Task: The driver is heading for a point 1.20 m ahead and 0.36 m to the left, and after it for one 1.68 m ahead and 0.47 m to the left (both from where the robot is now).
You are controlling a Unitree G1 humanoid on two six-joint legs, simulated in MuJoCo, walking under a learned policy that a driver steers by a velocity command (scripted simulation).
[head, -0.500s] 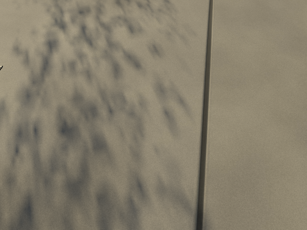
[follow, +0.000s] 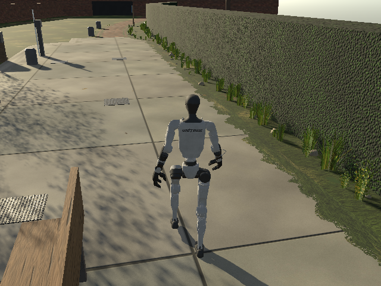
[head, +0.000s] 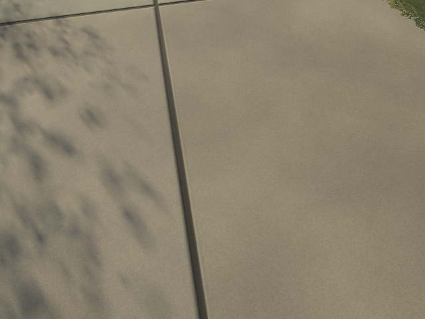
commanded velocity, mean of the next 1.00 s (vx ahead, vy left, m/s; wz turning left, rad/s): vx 0.97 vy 0.00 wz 0.64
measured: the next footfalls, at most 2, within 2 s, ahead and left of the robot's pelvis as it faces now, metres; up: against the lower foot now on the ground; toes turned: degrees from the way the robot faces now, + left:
left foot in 0.16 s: +0.35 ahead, +0.08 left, +0.00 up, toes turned +6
right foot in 0.60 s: +0.81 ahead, -0.02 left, +0.00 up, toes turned +28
